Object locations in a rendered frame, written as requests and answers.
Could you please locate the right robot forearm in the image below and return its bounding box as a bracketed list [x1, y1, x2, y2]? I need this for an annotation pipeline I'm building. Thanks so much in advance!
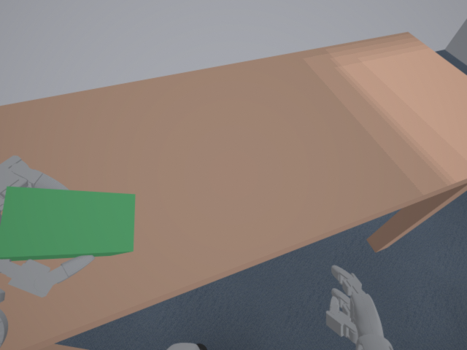
[356, 334, 393, 350]

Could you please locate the sponge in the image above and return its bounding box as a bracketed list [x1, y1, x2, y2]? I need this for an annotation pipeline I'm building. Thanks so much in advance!
[0, 187, 136, 261]

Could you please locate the robot right hand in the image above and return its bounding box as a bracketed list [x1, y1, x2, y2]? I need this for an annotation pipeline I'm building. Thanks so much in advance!
[326, 265, 384, 345]

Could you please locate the robot left hand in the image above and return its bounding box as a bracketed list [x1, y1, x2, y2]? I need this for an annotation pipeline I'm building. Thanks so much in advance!
[0, 155, 95, 298]

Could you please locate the table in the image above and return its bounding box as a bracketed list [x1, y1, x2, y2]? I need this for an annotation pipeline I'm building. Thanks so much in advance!
[0, 32, 467, 350]

